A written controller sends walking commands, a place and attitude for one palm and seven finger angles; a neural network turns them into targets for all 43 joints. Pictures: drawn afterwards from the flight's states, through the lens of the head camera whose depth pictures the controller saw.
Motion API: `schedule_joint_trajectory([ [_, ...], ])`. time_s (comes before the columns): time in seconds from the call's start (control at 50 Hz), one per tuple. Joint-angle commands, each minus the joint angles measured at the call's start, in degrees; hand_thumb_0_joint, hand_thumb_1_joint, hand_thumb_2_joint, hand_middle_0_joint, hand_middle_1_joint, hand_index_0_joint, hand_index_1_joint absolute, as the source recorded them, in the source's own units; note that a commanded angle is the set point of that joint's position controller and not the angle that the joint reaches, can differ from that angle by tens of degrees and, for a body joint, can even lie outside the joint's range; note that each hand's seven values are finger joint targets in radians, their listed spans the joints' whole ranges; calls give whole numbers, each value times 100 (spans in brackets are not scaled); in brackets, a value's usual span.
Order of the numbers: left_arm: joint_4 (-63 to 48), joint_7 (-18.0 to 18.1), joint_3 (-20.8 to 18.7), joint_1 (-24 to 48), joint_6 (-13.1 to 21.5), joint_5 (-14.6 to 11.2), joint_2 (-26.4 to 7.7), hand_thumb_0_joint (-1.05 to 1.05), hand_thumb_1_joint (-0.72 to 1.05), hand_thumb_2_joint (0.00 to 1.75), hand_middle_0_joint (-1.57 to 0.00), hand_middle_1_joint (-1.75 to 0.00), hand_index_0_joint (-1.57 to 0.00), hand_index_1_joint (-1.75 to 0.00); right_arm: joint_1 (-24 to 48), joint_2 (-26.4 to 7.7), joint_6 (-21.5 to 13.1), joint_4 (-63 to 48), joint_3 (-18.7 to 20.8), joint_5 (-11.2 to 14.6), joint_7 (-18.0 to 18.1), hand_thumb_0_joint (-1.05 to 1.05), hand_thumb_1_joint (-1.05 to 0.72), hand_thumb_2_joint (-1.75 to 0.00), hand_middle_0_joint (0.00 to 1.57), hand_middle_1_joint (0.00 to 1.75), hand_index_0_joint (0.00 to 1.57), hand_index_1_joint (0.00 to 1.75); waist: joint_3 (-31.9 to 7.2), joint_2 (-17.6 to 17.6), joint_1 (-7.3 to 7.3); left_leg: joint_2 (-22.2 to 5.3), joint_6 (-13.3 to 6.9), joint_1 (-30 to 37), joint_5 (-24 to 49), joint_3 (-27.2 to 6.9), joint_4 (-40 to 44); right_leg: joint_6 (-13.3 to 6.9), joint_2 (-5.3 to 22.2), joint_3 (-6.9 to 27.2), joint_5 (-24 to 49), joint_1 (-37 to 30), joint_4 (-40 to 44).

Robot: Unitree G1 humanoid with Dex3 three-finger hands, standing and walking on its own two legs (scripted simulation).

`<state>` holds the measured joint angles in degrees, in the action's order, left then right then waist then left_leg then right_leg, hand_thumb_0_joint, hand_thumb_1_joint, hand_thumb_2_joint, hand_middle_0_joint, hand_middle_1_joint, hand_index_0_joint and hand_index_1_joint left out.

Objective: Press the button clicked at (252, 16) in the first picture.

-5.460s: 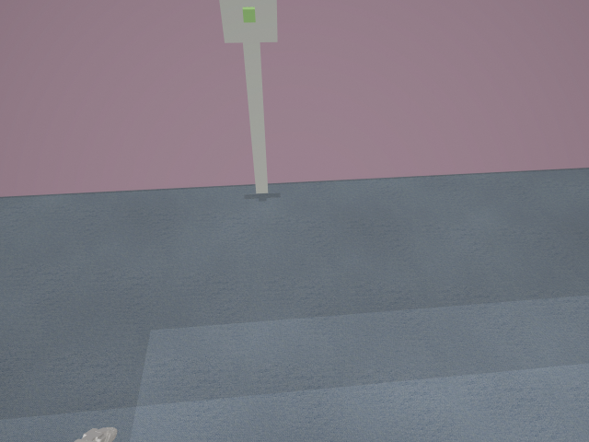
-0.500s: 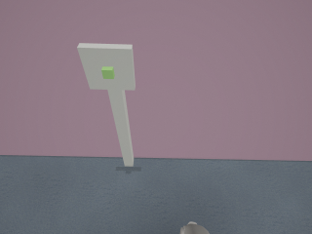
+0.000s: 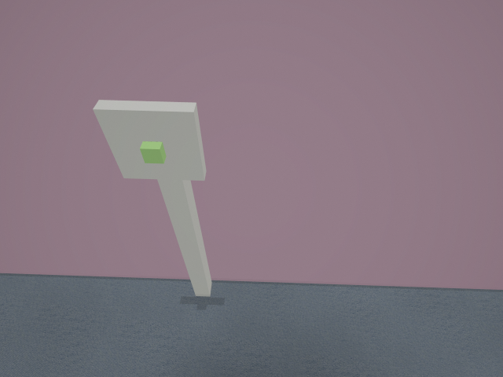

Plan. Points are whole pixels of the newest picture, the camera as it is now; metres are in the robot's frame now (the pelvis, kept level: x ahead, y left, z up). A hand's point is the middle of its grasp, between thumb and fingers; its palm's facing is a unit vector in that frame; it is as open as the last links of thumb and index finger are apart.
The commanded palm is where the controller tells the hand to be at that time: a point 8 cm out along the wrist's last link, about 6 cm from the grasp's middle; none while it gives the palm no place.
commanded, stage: come to a stop and stand still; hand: left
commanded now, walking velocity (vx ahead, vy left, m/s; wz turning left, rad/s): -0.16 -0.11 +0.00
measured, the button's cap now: (153, 151) +0.50 +0.23 +0.07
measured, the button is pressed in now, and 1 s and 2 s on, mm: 0 0 0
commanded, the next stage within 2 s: look again from close up in 0.80 s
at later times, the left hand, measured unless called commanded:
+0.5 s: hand out of the picture -0.01 +0.14 -0.17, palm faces +0.03 -0.98 -0.22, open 7.4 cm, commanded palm none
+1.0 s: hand out of the picture -0.04 +0.14 -0.17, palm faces -0.02 -0.98 -0.19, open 7.3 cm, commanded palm none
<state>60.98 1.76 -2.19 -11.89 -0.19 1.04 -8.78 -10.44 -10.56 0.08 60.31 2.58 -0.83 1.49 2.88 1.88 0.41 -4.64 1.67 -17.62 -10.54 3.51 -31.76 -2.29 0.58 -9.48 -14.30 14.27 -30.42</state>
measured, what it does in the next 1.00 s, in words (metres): steps on the spot: right foot, then left foot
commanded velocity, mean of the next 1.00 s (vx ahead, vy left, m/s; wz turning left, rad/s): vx -0.02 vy -0.02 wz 0.00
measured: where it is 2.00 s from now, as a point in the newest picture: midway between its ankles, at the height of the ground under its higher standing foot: outside the picture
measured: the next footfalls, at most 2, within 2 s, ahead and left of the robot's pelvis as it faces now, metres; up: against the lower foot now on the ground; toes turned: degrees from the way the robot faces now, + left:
right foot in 0.28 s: +0.01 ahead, -0.12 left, +0.00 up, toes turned -5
left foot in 0.48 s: +0.01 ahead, +0.11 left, +0.00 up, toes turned +1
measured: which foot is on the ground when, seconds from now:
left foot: down 0.00-0.32, up 0.34-0.46, down 0.48-1.00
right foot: down 0.00-0.04, up 0.06-0.26, down 0.28-1.00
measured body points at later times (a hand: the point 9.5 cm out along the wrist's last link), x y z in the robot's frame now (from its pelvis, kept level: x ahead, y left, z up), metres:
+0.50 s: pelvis -0.03 -0.04 +0.00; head -0.02 -0.06 +0.45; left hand -0.01 +0.19 -0.15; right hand +0.01 -0.27 -0.16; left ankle -0.02 +0.11 -0.73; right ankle -0.02 -0.12 -0.73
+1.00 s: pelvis -0.04 -0.02 +0.01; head -0.03 -0.03 +0.45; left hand -0.04 +0.19 -0.15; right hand -0.09 -0.23 -0.16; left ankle -0.03 +0.11 -0.73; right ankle -0.02 -0.12 -0.73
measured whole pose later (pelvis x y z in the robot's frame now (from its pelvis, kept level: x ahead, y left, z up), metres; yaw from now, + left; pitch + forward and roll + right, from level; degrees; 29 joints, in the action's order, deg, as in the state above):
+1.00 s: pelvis -0.04 -0.02 +0.01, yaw -1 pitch -1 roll -1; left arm 63.2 2.4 -0.1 -17.2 1.2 1.4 -6.7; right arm -19.7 -8.1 0.9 63.4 0.9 -1.1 0.6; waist 1.9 2.4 -1.4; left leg -3.6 0.9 -15.7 -18.1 1.2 -33.6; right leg -2.2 -1.5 -4.8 -12.3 13.6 -26.6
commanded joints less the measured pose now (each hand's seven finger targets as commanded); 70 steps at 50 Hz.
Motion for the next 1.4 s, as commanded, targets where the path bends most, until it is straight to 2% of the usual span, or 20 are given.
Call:
schedule_joint_trajectory([
  [0.0, -323, 43, -108, -375, -91, -48, -488, 0, 90, 90, -20, -30, -20, -30, -436, -664, -7, -181, 58, -24, 29, 0, -90, -90, 20, 30, 20, 30, -51, 997, 21, -1153, -632, 221, 1896, -1060, 1376, 265, 337, 374, -60, 106, -232],
  [0.02, -305, 29, -97, -431, -113, -48, -512, 0, 90, 90, -20, -30, -20, -30, -233, -697, -12, -232, 69, -16, 57, 0, -90, -90, 20, 30, 20, 30, -105, 1308, 86, -1300, -828, 147, 2135, -1176, 1563, 302, 284, 418, -654, 10, -691],
  [0.08, -237, 8, -107, -593, -144, -26, -520, 0, 90, 90, -20, -30, -20, -30, -28, -770, -19, -336, 116, -42, 119, 0, -90, -90, 20, 30, 20, 30, -475, 893, 37, -1436, -1186, 885, 2901, -1154, 1334, 304, 257, 771, -1462, 589, -1729],
  [0.18, -297, -5, -92, -664, -103, -12, -413, 0, 90, 90, -20, -30, -20, -30, -35, -906, 43, -354, 244, -37, 79, 0, -90, -90, 20, 30, 20, 30, -824, 708, -82, -1268, -1115, 1298, 3145, -806, 951, 363, 193, 652, -1184, 485, -1059],
  [0.22, -197, 6, -77, -976, -33, 5, -446, 0, 90, 90, -20, -30, -20, -30, 57, -832, 55, -363, 249, 5, 48, 0, -90, -90, 20, 30, 20, 30, -878, 416, 49, -953, -813, 1045, 2402, -632, 595, 360, 182, 621, -127, -125, 257],
  [0.24, -183, 27, -91, -1029, 2, 35, -601, 0, 90, 90, -20, -30, -20, -30, 59, -661, 56, -377, 237, 48, 26, 0, -90, -90, 20, 30, 20, 30, -752, -146, 53, -600, -512, 690, 1519, -422, 229, 292, 457, 1041, 790, -357, 981],
  [0.28, -281, 26, -108, -617, 37, 31, -1060, 0, 90, 90, -20, -30, -20, -30, 227, -222, 142, -498, 123, 76, -53, 0, -90, -90, 20, 30, 20, 30, -312, -1311, -60, 187, -51, 148, -977, 5, -149, -360, 1626, 2058, 1029, 185, 1409],
  [0.3, -323, 31, -124, -483, 52, 44, -1039, 0, 90, 90, -20, -30, -20, -30, 354, -215, 216, -484, 117, 28, -50, 0, -90, -90, 20, 30, 20, 30, -97, -1642, 11, 143, -63, 143, -1405, -152, -571, -556, 1619, 2187, 615, 570, 1631],
  [0.38, -248, 33, -49, -219, 71, 10, -814, 0, 90, 90, -20, -30, -20, -30, -118, -146, 179, -95, 48, 31, -38, 0, -90, -90, 20, 30, 20, 30, -13, -975, -174, 115, -84, 370, -803, -207, -522, -502, 1195, 1623, 907, 387, 1300],
  [0.52, 63, 27, -14, -475, 75, -70, -661, 0, 90, 90, -20, -30, -20, -30, -445, -287, -33, 322, -85, 11, 43, 0, -90, -90, 20, 30, 20, 30, -177, 206, 28, -276, -150, 768, 529, -484, 970, 61, 622, 1232, 667, -236, 1076],
  [0.64, 146, 11, -5, -439, 45, -64, -681, 0, 90, 90, -20, -30, -20, -30, -772, -178, 26, 463, -113, -22, 27, 0, -90, -90, 20, 30, 20, 30, 228, -268, -12, -99, -96, 577, -334, -298, 1113, 23, 654, 1420, -737, -1, 1642],
  [0.86, 188, 22, 3, -631, 59, -67, -520, 0, 90, 90, -20, -30, -20, -30, -1266, -38, -20, 552, -133, -20, 44, 0, -90, -90, 20, 30, 20, 30, 277, -269, -38, -79, -137, 455, -432, -303, 1174, 16, 601, 1399, -868, 115, 1613],
  [0.88, 319, 245, 71, -1223, 229, 30, -632, 0, 90, 90, -20, -30, -20, -30, -445, -255, -115, 145, -134, -15, -31, 0, -90, -90, 20, 30, 20, 30, 518, -365, 301, 33, 47, -196, -688, -22, -237, 339, 1048, 1903, 1651, -62, 1472],
  [0.9, 46, 190, 50, -929, 308, 28, -920, 0, 90, 90, -20, -30, -20, -30, -945, 62, -30, -49, -156, 16, -61, 0, -90, -90, 20, 30, 20, 30, -195, -401, -151, 81, -71, -35, -1274, -317, -689, -145, 1496, 2175, 820, -128, 1554],
  [0.92, -111, 158, 10, -595, 348, 25, -948, 0, 90, 90, -20, -30, -20, -30, -1089, 46, -12, -51, -162, -17, -102, 0, -90, -90, 20, 30, 20, 30, -535, -232, -207, 83, -99, 173, -1128, -265, -809, -427, 1452, 2040, 195, -65, 1521],
  [0.98, -237, 126, 19, -416, 295, 10, -704, 0, 90, 90, -20, -30, -20, -30, -1455, 38, -111, -71, -183, -8, -85, 0, -90, -90, 20, 30, 20, 30, -235, -529, -327, 184, -153, 678, -510, -241, 283, -374, 940, 1490, -563, 548, 1116],
  [1.06, -174, 80, 108, -775, 140, -21, -358, 0, 90, 90, -20, -30, -20, -30, -1147, -280, -205, -233, -186, -35, -12, 0, -90, -90, 20, 30, 20, 30, 194, 962, 18, -452, -479, -338, -457, -1149, 1415, 21, 243, 789, -324, -122, 262],
  [1.1, -110, 45, 142, -854, 125, -3, -337, 0, 90, 90, -20, -30, -20, -30, -1011, -333, -192, -323, -180, -24, 7, 0, -90, -90, 20, 30, 20, 30, 348, 257, 60, -325, -482, -533, -1080, -1117, 1548, 38, 275, 851, -73, -263, 349],
  [1.16, -101, 31, 160, -861, 130, -2, -372, 0, 90, 90, -20, -30, -20, -30, -1020, -373, -201, -267, -183, -22, 1, 0, -90, -90, 20, 30, 20, 30, 342, -87, 36, -230, -457, -350, -1049, -1039, 1559, 58, 374, 931, 44, -231, 483],
  [1.38, -39, 34, 171, -838, 173, -20, -525, 0, 90, 90, -20, -30, -20, -30, -948, -452, -236, -73, -238, -3, -4, 0, -90, -90, 20, 30, 20, 30, -16, -141, -37, -108, -417, 397, 190, -736, 1279, 78, 532, 1069, 559, -334, 686],
])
